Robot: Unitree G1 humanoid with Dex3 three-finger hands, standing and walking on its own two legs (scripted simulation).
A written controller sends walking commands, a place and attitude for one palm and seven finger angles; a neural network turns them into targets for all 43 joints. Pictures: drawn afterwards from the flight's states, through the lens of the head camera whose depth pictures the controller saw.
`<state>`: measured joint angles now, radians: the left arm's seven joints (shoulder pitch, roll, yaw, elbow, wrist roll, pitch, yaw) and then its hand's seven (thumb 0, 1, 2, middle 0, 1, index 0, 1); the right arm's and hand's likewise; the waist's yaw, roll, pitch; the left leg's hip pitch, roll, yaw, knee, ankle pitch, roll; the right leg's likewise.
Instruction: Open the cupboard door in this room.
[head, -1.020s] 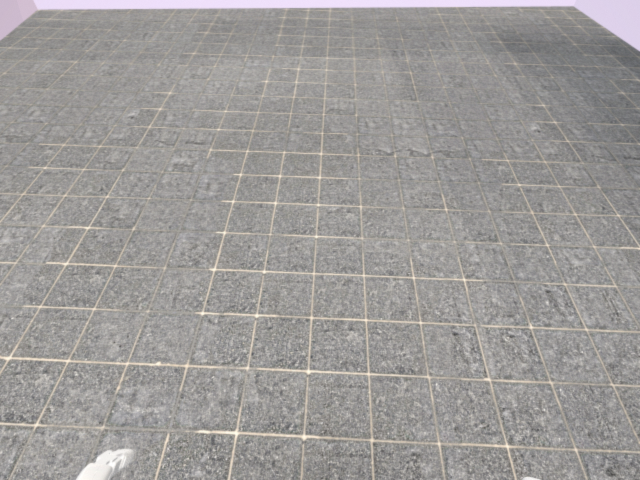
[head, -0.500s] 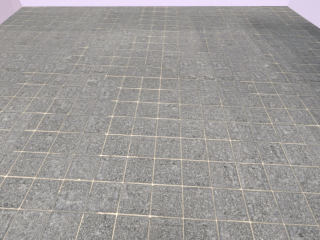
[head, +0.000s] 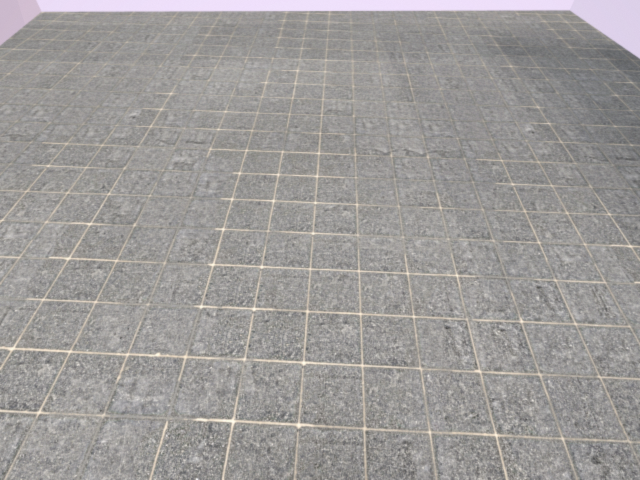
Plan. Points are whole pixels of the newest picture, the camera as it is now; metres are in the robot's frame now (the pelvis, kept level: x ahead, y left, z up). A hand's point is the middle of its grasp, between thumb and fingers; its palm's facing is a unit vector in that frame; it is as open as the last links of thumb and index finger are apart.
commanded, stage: turn or walk to find it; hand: left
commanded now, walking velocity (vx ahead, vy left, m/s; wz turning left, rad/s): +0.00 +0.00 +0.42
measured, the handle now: out of the picture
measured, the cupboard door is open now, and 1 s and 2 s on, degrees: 0 0 0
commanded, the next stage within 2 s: none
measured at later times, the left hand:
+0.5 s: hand out of the picture +0.02 +0.22 -0.17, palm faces +0.16 -0.95 -0.26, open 7.4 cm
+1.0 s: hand out of the picture -0.13 +0.17 -0.18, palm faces +0.43 -0.88 -0.23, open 7.4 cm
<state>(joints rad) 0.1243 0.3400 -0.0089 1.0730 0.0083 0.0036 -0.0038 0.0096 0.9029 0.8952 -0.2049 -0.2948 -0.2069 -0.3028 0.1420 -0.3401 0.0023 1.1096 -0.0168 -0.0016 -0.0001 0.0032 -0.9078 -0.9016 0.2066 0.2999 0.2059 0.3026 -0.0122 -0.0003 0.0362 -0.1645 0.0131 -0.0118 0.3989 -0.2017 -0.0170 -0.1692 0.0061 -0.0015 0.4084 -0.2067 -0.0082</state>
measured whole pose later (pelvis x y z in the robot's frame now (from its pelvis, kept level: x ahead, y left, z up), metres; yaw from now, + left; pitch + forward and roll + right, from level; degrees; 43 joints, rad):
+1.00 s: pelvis -0.07 -0.01 -0.01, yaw +25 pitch +0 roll +0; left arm 0.29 0.20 0.02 0.94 0.03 0.01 0.02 0.01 0.90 0.90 -0.21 -0.29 -0.21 -0.30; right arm 0.17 -0.25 -0.06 0.98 -0.01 0.08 0.01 0.00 -0.91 -0.90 0.20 0.30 0.20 0.30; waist 0.02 -0.03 0.08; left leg -0.34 0.03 0.04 0.79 -0.43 -0.06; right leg -0.21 -0.11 -0.18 0.57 -0.33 0.02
